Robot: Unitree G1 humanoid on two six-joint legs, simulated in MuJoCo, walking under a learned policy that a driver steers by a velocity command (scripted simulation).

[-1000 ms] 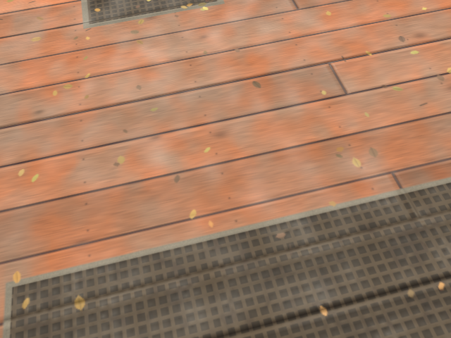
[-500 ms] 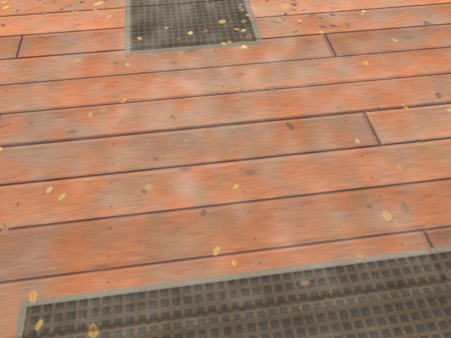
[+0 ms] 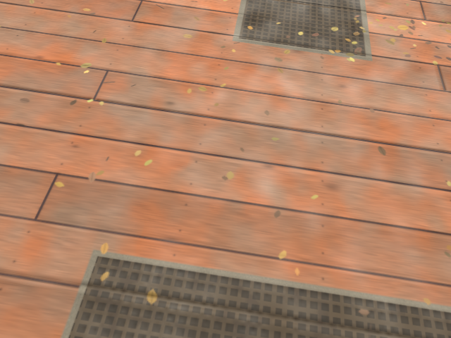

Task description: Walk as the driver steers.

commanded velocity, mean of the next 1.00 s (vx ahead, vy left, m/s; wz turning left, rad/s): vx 0.06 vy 0.00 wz -0.34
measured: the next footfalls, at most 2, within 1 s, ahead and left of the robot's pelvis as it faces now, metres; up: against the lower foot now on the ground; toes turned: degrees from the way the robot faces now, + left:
right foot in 0.24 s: +0.08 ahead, -0.15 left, +0.00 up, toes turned -2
left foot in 0.60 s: +0.16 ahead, +0.09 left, +0.00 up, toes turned -18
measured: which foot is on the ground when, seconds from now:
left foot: down 0.00-0.26, up 0.28-0.58, down 0.60-1.00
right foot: up 0.00-0.22, down 0.24-0.60, up 0.62-1.00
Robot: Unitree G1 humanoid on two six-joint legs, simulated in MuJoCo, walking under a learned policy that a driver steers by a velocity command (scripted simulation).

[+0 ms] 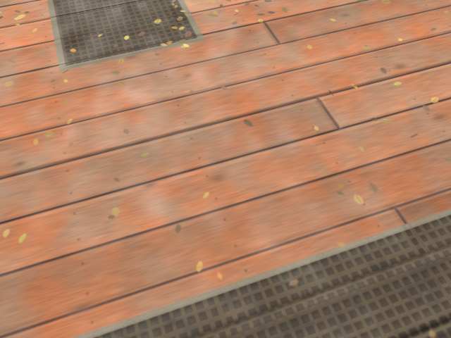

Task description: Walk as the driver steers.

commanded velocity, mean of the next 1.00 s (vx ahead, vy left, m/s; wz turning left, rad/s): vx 0.06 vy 0.00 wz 0.30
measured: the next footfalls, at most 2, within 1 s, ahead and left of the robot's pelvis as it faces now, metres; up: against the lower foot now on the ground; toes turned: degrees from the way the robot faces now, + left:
right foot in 0.04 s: +0.04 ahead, -0.13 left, +0.00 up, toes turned -1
left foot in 0.52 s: +0.09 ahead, +0.12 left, +0.00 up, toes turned +11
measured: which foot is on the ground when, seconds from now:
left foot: down 0.00-0.04, up 0.06-0.50, down 0.52-1.00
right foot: up 0.00-0.02, down 0.04-0.52, up 0.54-1.00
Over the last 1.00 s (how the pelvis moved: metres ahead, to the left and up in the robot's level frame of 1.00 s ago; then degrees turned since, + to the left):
0.08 -0.01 0.00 -26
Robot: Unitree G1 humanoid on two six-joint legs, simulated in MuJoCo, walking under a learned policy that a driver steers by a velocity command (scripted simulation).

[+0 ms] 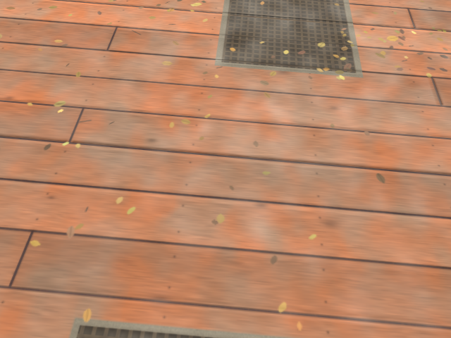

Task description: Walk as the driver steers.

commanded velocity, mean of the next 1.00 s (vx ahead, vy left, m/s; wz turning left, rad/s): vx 0.38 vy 0.00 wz -0.31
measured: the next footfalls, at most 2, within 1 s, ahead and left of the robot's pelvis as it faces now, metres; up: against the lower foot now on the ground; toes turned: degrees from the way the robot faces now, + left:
right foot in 0.08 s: +0.07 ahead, -0.15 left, +0.00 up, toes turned +5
left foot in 0.42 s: +0.19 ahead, +0.12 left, +0.00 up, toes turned -6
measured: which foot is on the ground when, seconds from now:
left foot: down 0.00-0.10, up 0.12-0.40, down 0.42-0.92, up 0.94-1.00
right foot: up 0.00-0.06, down 0.08-0.44, up 0.46-0.88, down 0.90-1.00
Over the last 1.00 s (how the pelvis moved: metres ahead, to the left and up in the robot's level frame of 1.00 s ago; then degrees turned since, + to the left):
0.09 0.04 0.00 23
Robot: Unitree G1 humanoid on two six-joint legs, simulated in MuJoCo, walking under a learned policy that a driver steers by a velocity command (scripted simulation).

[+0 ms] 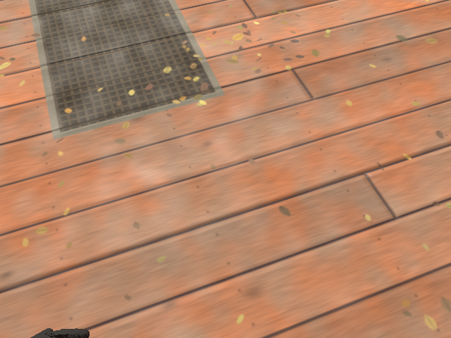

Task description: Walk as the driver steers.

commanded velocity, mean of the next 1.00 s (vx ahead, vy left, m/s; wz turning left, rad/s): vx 0.50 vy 0.00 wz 0.29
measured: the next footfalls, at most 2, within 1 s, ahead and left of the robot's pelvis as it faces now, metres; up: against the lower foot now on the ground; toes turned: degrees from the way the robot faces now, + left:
left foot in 0.46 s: +0.44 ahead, +0.15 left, +0.00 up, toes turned +6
right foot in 0.92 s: +0.74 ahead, +0.01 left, +0.00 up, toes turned +25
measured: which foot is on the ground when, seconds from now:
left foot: up 0.00-0.44, down 0.46-0.94, up 0.96-1.00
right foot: down 0.00-0.48, up 0.50-0.90, down 0.92-1.00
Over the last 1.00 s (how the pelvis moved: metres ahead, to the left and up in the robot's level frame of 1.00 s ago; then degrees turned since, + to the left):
0.37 -0.09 -0.02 -24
